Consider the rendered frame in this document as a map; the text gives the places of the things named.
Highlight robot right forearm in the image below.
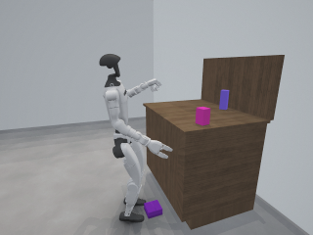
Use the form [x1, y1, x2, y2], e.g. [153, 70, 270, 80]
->
[114, 120, 151, 147]

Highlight right robot upper arm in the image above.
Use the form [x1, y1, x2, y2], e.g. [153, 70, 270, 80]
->
[105, 87, 125, 130]

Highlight robot left forearm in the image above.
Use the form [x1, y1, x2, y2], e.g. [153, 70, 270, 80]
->
[126, 81, 149, 98]

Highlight robot right hand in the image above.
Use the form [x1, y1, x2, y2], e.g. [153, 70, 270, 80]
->
[148, 140, 173, 159]

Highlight robot left foot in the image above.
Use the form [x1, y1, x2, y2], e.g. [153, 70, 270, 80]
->
[123, 198, 146, 206]

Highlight robot left hand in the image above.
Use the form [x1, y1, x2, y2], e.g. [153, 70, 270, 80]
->
[147, 78, 162, 92]

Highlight humanoid robot torso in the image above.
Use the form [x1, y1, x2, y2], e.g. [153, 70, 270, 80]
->
[103, 82, 131, 145]

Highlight table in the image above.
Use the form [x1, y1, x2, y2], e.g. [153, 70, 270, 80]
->
[143, 55, 285, 230]

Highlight sponge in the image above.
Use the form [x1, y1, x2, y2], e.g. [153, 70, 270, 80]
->
[144, 200, 162, 218]

